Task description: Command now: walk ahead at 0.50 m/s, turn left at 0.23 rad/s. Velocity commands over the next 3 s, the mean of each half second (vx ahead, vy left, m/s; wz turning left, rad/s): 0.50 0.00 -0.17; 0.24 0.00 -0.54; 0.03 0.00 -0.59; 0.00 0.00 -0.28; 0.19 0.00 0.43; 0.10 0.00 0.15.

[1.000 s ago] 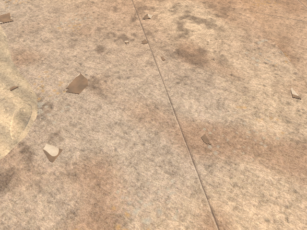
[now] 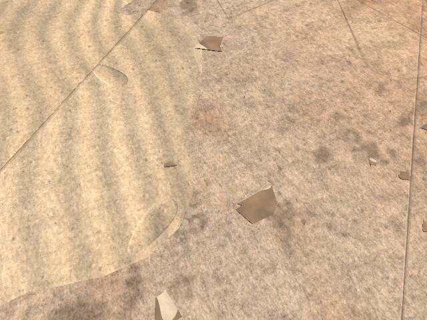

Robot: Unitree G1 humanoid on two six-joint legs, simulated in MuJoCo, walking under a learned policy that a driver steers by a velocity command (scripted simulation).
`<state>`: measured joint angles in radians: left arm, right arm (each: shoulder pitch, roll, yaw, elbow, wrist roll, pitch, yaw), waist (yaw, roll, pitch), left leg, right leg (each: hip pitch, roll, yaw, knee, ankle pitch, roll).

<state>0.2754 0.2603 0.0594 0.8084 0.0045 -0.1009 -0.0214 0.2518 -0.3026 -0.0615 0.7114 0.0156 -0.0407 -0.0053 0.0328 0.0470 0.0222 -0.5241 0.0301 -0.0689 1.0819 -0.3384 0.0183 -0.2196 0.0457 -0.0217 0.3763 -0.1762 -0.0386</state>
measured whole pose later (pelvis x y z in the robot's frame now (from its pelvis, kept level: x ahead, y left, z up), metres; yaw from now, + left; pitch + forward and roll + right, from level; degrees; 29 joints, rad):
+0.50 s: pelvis +0.26 +0.05 +0.00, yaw -9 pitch +1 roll +1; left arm 0.25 0.32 0.07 0.81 -0.03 -0.03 0.00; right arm 0.27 -0.26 -0.06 0.78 -0.01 -0.09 0.01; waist -0.02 -0.05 0.02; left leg -0.16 -0.01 0.11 0.33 -0.19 0.03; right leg -0.61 -0.09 0.05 1.09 -0.26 0.01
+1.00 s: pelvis +0.43 -0.03 -0.01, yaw -26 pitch +3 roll +1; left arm 0.18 0.30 0.07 0.65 0.00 0.01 0.00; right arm 0.09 -0.31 -0.06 0.73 -0.01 -0.02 -0.04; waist 0.02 0.01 0.07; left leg -0.59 0.03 -0.09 1.02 -0.40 -0.07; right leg -0.41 0.10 0.08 0.46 -0.09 -0.09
